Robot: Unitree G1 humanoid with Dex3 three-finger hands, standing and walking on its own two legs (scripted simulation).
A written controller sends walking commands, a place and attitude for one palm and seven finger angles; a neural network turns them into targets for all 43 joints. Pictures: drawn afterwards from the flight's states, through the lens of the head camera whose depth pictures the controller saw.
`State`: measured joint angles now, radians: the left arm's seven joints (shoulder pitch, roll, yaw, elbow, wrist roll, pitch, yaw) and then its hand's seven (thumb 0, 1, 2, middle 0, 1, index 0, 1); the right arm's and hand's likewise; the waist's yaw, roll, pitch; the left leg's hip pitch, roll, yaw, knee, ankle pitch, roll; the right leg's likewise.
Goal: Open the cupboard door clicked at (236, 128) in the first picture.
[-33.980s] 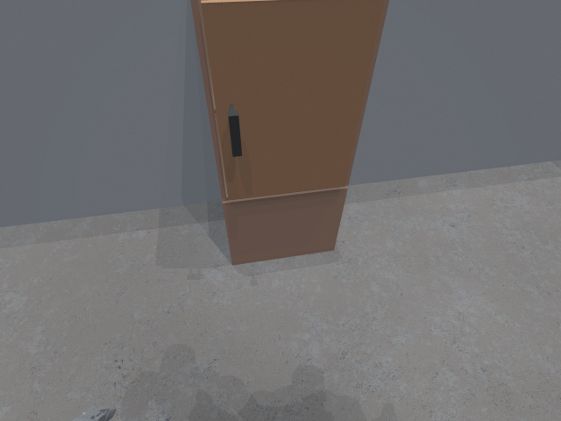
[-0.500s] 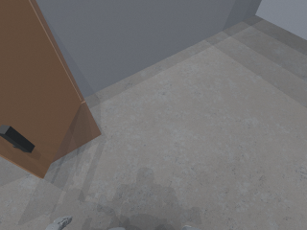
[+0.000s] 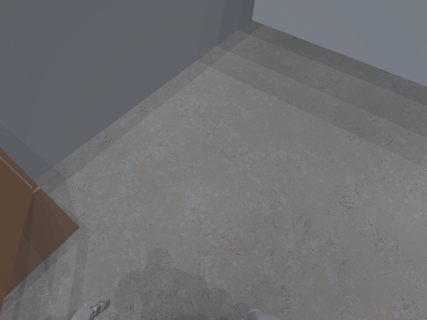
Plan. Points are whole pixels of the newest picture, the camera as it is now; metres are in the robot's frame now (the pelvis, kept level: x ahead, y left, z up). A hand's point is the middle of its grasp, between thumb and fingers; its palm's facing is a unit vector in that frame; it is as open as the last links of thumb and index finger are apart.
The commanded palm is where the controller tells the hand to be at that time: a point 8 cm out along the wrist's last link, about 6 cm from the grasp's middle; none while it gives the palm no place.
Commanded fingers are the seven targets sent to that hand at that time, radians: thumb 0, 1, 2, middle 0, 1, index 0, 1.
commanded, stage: walk to a spot facing it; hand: left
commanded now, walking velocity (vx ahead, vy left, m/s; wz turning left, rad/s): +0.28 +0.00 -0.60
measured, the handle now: out of the picture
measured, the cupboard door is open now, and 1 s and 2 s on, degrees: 44 44 44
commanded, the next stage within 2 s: turn to face it in 1.30 s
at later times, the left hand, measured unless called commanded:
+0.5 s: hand (137, 286) +0.20 +0.18 -0.20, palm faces -0.25 -0.95 -0.17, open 7.3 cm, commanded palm none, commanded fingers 0.00 0.90 0.90 -0.20 -0.30 -0.20 -0.30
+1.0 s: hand (240, 163) +0.55 -0.05 -0.16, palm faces -0.55 -0.81 -0.23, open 7.3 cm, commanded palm none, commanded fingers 0.00 0.90 0.90 -0.20 -0.30 -0.20 -0.30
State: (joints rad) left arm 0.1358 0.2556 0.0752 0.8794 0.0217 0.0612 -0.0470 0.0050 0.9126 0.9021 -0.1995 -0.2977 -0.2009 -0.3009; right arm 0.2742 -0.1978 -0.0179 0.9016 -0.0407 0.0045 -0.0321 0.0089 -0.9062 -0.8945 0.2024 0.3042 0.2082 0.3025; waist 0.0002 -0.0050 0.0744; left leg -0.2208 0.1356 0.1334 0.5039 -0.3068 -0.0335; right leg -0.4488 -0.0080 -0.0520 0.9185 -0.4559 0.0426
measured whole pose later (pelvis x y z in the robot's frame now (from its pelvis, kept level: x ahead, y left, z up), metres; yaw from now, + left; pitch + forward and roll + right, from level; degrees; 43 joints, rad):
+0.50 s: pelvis +0.16 -0.01 -0.02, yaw -19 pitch +0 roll -1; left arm 0.34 0.23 0.07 1.02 0.02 0.01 -0.03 0.01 0.91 0.90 -0.20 -0.30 -0.20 -0.30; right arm 0.14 -0.20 -0.03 0.86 -0.04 -0.07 0.00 0.01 -0.91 -0.89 0.20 0.30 0.21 0.30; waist 0.03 -0.04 0.06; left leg -0.40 0.08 0.09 0.65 -0.24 0.00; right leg -0.25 0.03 0.08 0.94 -0.51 -0.02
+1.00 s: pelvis +0.34 -0.14 -0.01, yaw -32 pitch +0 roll +0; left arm 0.11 0.20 0.05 0.92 0.01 -0.05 -0.02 0.00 0.91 0.90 -0.20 -0.30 -0.20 -0.30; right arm 0.36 -0.20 -0.04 1.07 -0.02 -0.01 -0.01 0.02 -0.91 -0.89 0.20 0.30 0.20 0.30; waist -0.06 0.02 0.10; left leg -0.38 0.13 0.08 1.18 -0.42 -0.05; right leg -0.33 0.01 -0.11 0.60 -0.28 -0.07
